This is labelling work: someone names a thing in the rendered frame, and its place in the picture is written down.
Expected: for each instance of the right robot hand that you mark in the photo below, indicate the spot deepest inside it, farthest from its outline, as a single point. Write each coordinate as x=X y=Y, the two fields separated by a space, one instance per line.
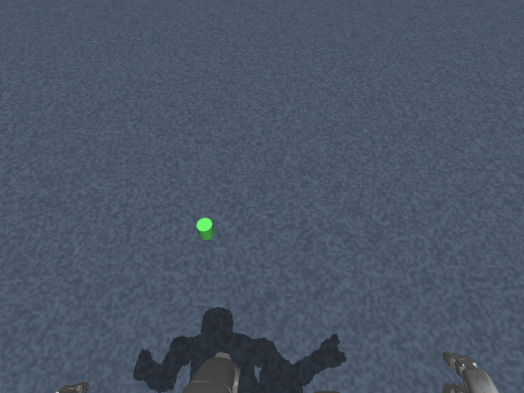
x=475 y=380

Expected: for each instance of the tin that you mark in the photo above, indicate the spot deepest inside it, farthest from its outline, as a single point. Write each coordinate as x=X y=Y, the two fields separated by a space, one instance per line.
x=205 y=228

